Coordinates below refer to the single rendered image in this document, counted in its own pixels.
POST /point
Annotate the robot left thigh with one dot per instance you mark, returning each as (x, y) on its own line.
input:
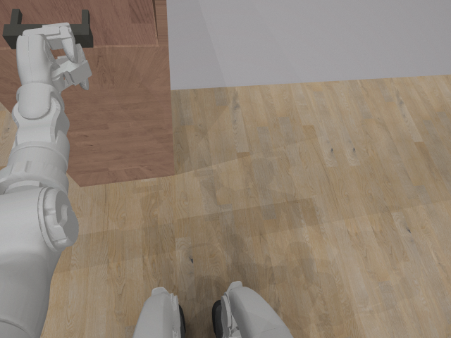
(159, 317)

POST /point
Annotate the drawer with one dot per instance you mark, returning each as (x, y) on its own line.
(112, 22)

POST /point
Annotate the robot left forearm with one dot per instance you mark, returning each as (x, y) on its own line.
(40, 153)

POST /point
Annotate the left robot upper arm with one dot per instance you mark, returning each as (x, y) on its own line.
(36, 225)

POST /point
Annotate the cabinet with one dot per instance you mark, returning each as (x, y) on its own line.
(121, 128)

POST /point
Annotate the handle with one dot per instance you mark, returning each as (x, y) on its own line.
(82, 32)

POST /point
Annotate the right robot shin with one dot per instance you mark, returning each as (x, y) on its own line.
(227, 332)

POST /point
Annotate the robot left hand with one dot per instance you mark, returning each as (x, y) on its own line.
(36, 63)

